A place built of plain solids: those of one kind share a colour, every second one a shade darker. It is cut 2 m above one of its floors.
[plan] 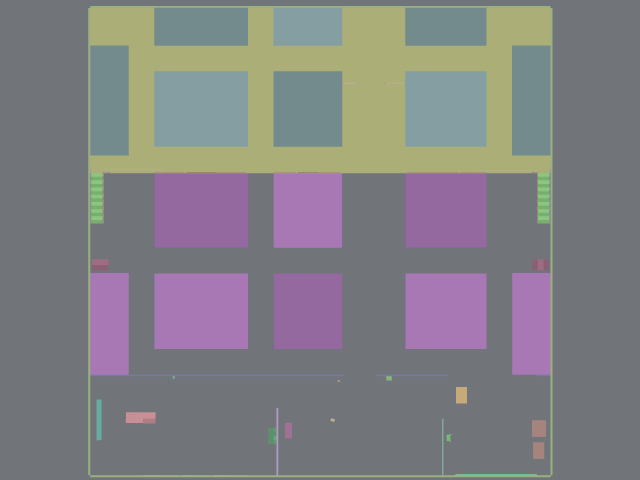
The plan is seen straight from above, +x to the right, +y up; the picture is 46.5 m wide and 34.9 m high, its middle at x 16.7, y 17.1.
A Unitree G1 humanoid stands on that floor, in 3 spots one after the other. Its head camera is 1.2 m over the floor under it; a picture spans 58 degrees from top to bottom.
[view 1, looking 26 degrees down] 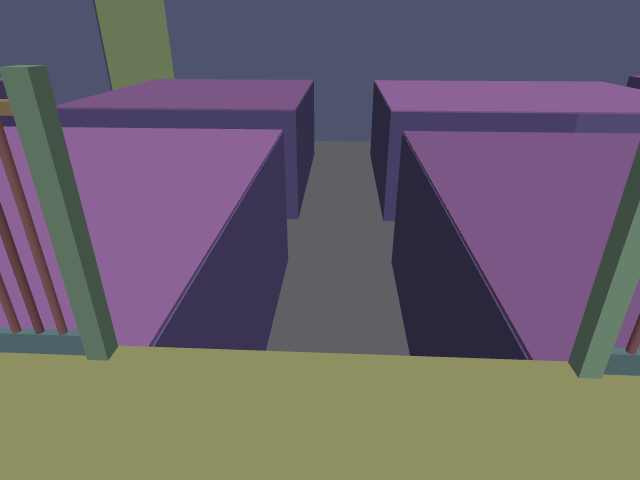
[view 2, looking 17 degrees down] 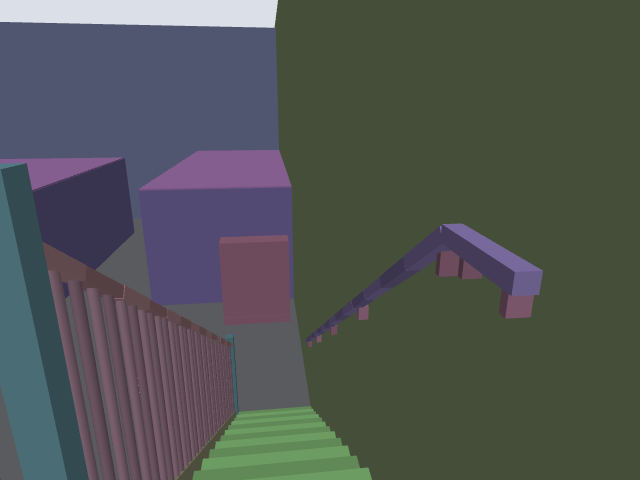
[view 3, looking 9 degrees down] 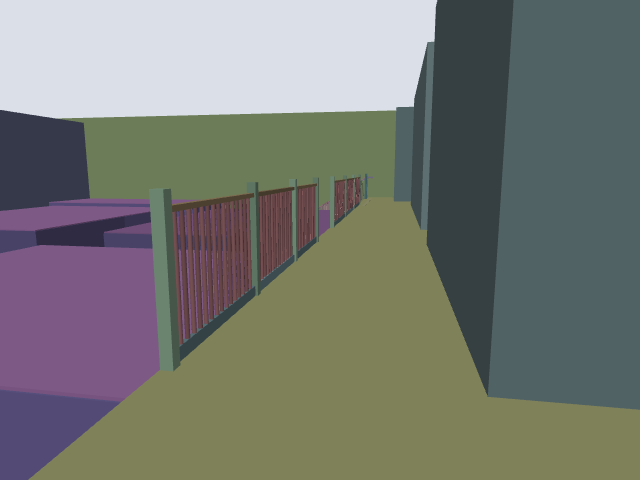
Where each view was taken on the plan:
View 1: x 12.39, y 23.36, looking -87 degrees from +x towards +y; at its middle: ground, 8.55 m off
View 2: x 0.46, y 22.86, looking -97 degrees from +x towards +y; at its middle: wall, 3.96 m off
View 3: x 20.61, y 23.36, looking -170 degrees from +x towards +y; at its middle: slab_deck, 7.67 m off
